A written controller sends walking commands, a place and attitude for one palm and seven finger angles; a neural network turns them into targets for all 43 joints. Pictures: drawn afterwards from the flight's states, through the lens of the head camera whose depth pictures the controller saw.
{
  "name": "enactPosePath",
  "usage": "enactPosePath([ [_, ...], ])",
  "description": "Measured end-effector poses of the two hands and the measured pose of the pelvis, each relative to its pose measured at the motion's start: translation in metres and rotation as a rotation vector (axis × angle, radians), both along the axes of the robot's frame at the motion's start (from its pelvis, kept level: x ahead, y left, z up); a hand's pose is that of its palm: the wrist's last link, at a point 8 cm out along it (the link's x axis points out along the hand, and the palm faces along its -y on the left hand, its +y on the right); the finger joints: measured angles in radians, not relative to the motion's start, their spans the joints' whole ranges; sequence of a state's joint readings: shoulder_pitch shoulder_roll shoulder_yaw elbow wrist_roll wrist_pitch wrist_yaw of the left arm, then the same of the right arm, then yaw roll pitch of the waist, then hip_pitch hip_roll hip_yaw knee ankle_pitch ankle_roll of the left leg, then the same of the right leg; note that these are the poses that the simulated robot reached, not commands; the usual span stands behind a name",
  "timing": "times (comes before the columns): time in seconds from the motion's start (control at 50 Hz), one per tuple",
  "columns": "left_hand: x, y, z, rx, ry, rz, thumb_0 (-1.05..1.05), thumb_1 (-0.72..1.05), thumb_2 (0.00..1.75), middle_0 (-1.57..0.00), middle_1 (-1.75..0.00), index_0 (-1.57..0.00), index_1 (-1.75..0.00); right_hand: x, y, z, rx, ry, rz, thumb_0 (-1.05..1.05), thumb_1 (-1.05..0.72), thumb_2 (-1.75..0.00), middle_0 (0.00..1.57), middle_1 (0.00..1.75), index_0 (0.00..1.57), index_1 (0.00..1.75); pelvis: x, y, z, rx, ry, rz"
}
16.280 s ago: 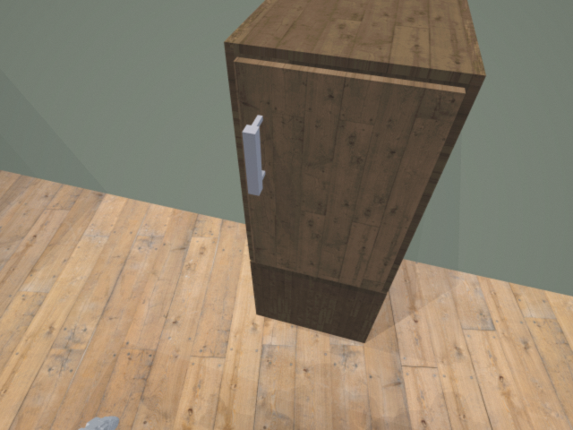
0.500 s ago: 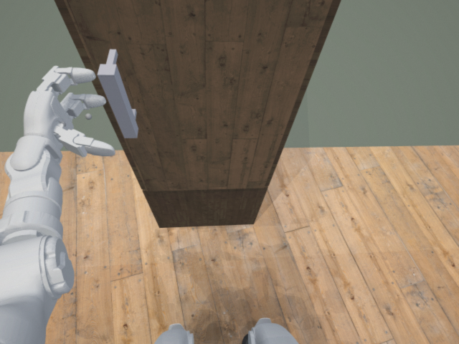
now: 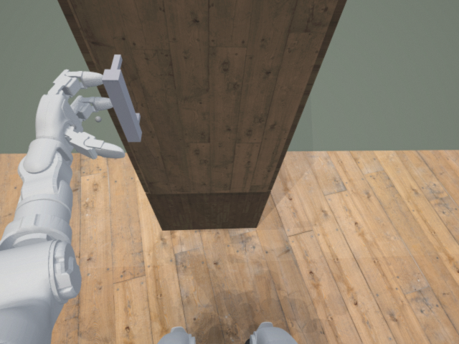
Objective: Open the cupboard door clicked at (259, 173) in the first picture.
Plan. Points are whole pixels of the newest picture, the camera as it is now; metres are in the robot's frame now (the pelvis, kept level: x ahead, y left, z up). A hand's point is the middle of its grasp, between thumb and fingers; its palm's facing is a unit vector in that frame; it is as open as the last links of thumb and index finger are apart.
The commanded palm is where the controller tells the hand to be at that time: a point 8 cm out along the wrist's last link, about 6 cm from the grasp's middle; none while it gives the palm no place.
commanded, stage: slide the fingers in behind the handle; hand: left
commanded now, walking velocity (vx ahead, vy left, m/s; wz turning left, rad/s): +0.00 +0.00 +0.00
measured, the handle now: (126, 101) +0.52 +0.17 +0.09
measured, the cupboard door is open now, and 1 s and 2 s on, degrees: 0 0 0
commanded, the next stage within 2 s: close the thumb around the handle in 1.16 s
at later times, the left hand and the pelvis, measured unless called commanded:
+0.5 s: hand (123, 121) +0.47 +0.16 +0.09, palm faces -0.02 -1.00 -0.01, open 14.0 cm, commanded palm +0.45 +0.21 +0.10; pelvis +0.00 +0.00 +0.00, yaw +0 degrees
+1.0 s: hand (137, 120) +0.47 +0.14 +0.09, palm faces +0.00 -1.00 -0.03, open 13.9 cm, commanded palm +0.45 +0.19 +0.10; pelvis -0.01 -0.01 +0.00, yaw +0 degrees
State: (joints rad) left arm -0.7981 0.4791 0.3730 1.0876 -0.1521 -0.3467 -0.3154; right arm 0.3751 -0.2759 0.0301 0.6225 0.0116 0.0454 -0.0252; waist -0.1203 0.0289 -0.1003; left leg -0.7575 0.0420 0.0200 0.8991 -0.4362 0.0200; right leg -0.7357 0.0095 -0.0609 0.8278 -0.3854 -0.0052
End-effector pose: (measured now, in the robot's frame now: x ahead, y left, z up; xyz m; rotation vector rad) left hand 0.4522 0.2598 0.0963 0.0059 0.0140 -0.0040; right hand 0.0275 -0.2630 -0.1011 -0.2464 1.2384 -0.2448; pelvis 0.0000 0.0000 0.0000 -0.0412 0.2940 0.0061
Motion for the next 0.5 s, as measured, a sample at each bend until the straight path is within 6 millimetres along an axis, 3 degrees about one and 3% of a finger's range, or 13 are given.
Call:
enactPosePath([
  [0.5,-0.002,-0.041,-0.001,0.003,-0.002,-0.014,-0.01,-0.5,0.3,-0.3,-1.2,-0.3,-1.2,0.005,0.008,-0.004,0.042,-0.036,-0.003,0.0,-0.91,-0.9,0.2,0.3,0.2,0.3,0.001,0.001,0.002,0.007,-0.02,-0.005],
])
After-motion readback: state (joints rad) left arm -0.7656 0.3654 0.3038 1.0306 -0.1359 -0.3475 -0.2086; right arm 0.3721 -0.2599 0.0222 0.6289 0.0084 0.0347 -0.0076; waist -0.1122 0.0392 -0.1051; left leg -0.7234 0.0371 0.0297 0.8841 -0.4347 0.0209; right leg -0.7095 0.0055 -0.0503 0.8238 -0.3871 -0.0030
